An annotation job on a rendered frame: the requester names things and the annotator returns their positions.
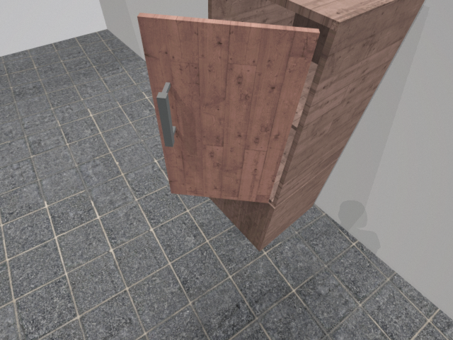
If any handle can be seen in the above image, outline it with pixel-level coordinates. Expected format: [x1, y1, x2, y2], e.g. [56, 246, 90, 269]
[156, 82, 176, 147]

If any cupboard door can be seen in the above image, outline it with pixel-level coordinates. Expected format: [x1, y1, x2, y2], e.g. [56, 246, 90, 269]
[137, 13, 320, 203]

